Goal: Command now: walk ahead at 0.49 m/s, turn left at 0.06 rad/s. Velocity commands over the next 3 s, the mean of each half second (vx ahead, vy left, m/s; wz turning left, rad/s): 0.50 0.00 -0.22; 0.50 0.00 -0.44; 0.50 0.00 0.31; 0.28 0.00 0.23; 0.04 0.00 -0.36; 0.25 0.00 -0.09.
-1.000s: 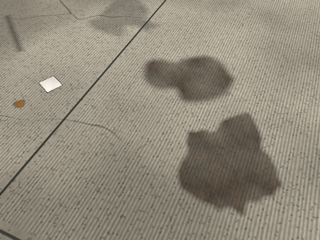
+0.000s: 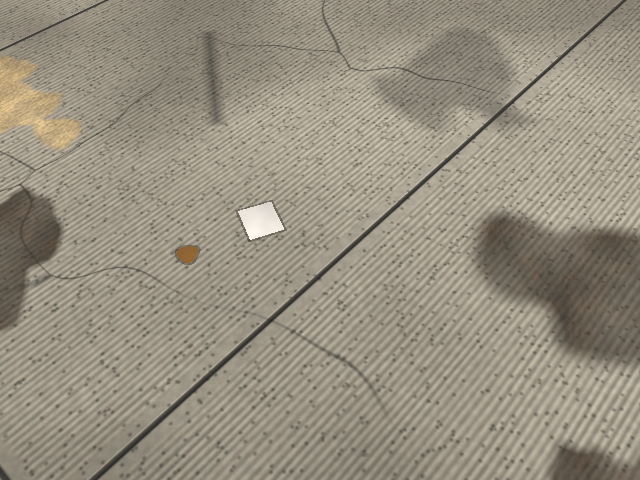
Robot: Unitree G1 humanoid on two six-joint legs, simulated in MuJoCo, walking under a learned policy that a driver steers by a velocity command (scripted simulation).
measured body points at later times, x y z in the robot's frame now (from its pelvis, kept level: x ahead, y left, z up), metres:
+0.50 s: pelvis +0.28 +0.06 +0.00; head +0.31 +0.07 +0.45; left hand +0.35 +0.32 -0.14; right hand +0.39 -0.22 -0.09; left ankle +0.35 +0.15 -0.73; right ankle +0.16 -0.07 -0.64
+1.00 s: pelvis +0.51 -0.06 -0.01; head +0.55 -0.09 +0.44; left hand +0.78 +0.09 -0.10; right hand +0.42 -0.33 -0.15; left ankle +0.41 +0.14 -0.63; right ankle +0.55 -0.16 -0.73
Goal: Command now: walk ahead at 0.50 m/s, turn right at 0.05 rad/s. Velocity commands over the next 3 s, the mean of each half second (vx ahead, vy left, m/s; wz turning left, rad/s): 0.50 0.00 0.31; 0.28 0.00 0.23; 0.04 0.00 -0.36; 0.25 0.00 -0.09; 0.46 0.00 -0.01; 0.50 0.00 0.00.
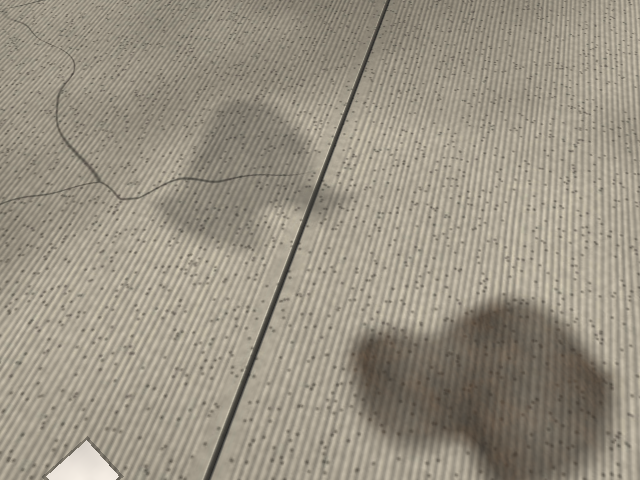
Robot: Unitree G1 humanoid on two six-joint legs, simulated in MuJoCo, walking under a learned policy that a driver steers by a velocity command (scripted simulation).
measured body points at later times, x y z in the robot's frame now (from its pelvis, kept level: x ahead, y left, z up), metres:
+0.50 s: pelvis +0.27 +0.05 -0.01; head +0.31 +0.06 +0.44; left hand +0.23 +0.33 -0.14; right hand +0.51 -0.14 -0.11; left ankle +0.37 +0.15 -0.72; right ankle +0.09 -0.08 -0.70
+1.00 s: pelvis +0.50 +0.10 +0.00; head +0.53 +0.10 +0.45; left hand +0.56 +0.39 -0.10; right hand +0.71 -0.11 -0.11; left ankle +0.37 +0.16 -0.69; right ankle +0.64 +0.04 -0.72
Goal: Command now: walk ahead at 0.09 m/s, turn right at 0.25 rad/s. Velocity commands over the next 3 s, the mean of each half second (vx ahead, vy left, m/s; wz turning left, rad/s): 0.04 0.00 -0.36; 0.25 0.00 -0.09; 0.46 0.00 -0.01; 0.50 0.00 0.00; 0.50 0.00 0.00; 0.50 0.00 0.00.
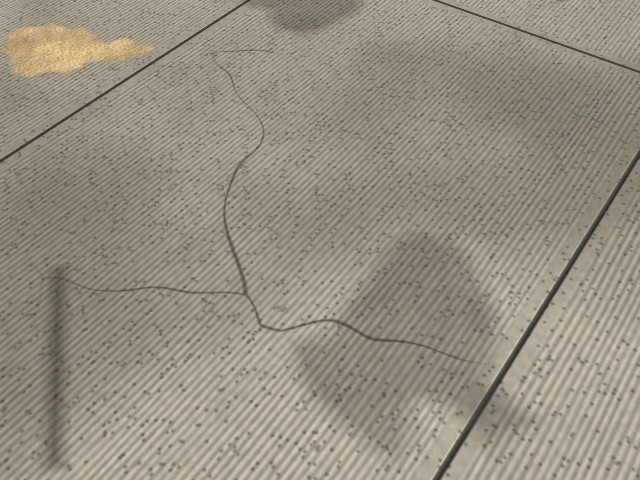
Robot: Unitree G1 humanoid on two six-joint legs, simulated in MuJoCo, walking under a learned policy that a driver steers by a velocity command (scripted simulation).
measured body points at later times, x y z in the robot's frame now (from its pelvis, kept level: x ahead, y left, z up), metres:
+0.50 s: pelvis +0.03 +0.03 +0.02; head +0.06 +0.05 +0.47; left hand +0.25 +0.27 -0.09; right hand +0.06 -0.27 -0.08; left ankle +0.07 +0.14 -0.73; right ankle +0.00 -0.11 -0.65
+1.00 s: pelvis +0.13 +0.02 +0.01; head +0.15 +0.02 +0.46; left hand +0.20 +0.30 -0.12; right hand +0.24 -0.28 -0.07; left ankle +0.26 +0.11 -0.71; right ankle -0.03 -0.10 -0.72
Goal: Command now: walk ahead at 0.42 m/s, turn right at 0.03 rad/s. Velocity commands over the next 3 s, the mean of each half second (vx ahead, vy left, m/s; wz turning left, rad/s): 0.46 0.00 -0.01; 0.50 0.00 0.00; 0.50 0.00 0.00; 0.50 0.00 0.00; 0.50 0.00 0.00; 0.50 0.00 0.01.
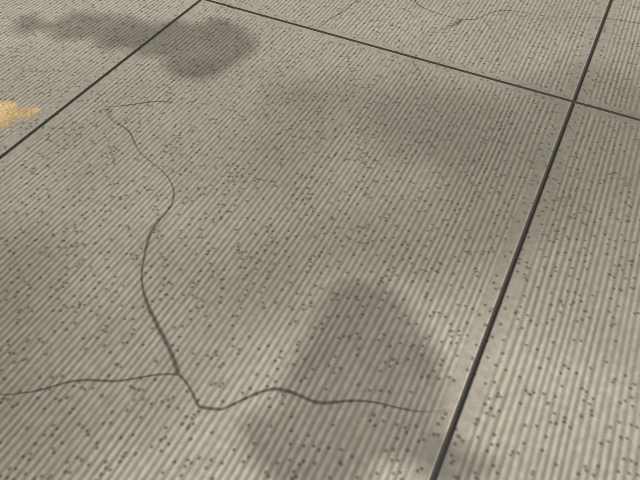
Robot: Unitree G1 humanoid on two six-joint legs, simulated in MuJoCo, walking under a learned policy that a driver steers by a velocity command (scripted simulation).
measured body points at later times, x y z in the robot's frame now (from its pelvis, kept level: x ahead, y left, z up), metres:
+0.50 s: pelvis +0.23 +0.02 +0.00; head +0.26 +0.03 +0.45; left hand +0.45 +0.25 -0.08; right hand +0.22 -0.26 -0.12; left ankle +0.10 +0.12 -0.73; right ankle +0.42 -0.12 -0.70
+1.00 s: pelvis +0.51 -0.01 +0.01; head +0.54 -0.01 +0.46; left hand +0.53 +0.27 -0.11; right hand +0.72 -0.25 -0.08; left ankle +0.70 +0.15 -0.69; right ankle +0.43 -0.11 -0.73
